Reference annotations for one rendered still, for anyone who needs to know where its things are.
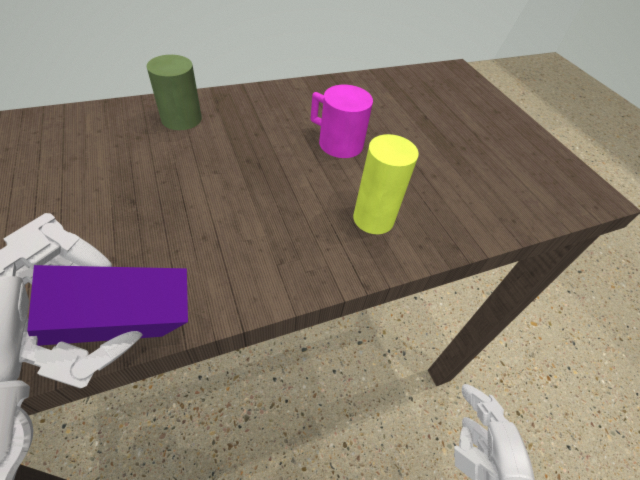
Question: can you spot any table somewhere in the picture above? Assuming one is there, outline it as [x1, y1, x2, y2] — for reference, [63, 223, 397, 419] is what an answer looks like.
[0, 59, 640, 480]

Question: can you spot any left robot forearm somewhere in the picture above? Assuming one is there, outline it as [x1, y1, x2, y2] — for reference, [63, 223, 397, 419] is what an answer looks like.
[0, 380, 33, 480]

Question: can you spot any right robot hand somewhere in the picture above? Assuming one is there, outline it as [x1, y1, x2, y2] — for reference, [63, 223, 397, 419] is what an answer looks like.
[454, 384, 535, 480]

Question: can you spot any left robot hand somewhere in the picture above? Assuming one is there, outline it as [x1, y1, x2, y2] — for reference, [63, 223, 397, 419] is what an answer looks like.
[0, 213, 143, 388]

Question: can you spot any sponge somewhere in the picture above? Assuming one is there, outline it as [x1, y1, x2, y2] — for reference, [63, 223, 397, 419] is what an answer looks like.
[27, 265, 188, 346]

